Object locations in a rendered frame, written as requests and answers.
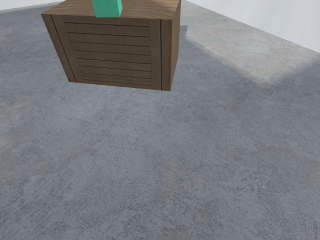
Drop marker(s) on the pedestal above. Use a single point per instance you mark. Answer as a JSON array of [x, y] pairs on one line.
[[139, 49]]

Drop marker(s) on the carton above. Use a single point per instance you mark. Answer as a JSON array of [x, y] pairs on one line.
[[107, 8]]

